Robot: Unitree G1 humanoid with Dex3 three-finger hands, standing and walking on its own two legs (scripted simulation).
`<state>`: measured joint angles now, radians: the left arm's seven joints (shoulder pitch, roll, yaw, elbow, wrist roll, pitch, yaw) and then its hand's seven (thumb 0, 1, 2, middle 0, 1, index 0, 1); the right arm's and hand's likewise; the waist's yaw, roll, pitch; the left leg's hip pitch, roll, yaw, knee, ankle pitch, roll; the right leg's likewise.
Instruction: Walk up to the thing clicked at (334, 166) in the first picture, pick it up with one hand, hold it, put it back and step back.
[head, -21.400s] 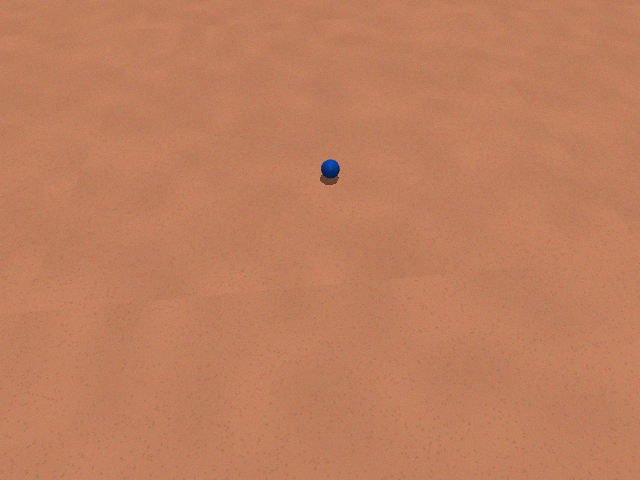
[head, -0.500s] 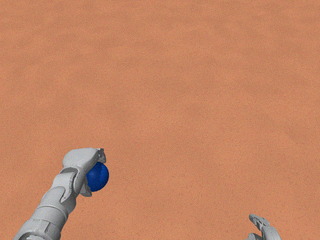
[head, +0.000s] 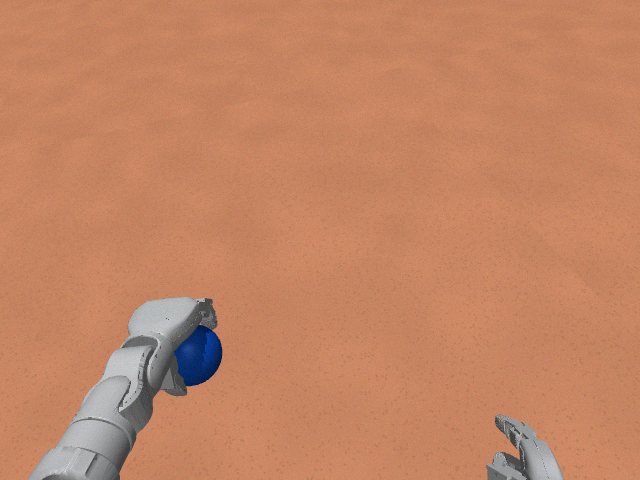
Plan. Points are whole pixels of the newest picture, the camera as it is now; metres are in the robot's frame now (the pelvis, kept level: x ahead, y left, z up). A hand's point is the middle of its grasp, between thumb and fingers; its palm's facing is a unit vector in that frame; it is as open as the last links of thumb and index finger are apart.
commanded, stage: hold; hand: left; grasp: from above
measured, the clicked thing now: (191, 354) +0.30 +0.21 -0.06
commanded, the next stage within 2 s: crouch in 0.72 s
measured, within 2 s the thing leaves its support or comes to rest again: neither
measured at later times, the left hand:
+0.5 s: hand (173, 353) +0.29 +0.22 -0.03, palm faces -0.45 -0.06 -0.89, open 11.2 cm
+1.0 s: hand (178, 351) +0.29 +0.22 -0.04, palm faces -0.46 -0.06 -0.89, open 11.2 cm
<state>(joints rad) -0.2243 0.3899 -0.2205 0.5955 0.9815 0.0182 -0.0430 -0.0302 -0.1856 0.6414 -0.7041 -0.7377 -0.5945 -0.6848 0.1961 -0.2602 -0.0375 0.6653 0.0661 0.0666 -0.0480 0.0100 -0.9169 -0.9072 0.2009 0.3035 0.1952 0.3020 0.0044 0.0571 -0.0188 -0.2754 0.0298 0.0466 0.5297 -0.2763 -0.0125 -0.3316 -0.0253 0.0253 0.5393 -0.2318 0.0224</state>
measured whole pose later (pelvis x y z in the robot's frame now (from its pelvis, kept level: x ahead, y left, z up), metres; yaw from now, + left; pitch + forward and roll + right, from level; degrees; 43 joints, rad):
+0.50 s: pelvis +0.00 +0.00 +0.00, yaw +0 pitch +0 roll +1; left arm -0.22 0.40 -0.22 0.57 0.97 0.00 -0.07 -0.03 -0.18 0.65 -0.69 -0.75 -0.58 -0.69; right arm 0.19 -0.25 -0.02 0.66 0.07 0.07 -0.06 0.01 -0.92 -0.91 0.20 0.30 0.20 0.30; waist 0.01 0.06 0.00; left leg -0.23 0.03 0.05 0.48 -0.25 -0.01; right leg -0.29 -0.03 0.03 0.49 -0.21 0.02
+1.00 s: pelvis +0.01 +0.00 +0.00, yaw +0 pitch +1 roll +0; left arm -0.23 0.39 -0.21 0.64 0.99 -0.01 -0.02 -0.03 -0.17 0.65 -0.67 -0.76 -0.57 -0.70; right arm 0.19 -0.25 -0.03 0.66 0.07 0.09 -0.06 0.01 -0.91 -0.91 0.20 0.30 0.20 0.30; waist 0.00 0.05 0.00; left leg -0.24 0.03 0.05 0.48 -0.26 -0.01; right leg -0.30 -0.03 0.02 0.49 -0.22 0.02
